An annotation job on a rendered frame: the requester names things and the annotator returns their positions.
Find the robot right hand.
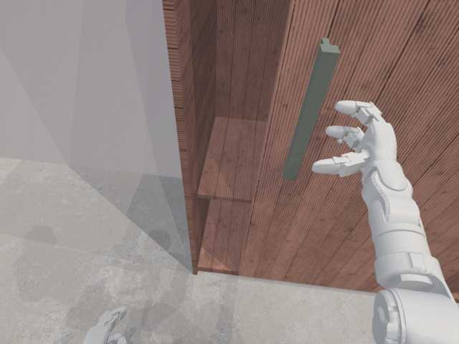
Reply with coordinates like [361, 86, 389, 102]
[312, 100, 397, 177]

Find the robot right forearm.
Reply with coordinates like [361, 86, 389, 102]
[361, 159, 459, 311]

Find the right robot upper arm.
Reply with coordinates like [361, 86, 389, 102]
[372, 287, 459, 344]

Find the handle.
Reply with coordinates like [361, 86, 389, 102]
[283, 38, 340, 181]

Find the robot left hand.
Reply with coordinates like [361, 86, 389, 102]
[82, 307, 127, 344]

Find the wardrobe door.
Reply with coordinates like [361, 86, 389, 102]
[445, 272, 459, 294]
[238, 0, 459, 293]

